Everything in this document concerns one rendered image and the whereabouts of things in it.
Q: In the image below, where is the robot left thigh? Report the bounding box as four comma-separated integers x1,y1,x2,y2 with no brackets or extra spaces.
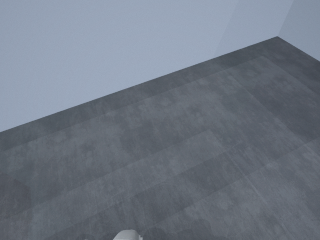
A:
113,230,143,240

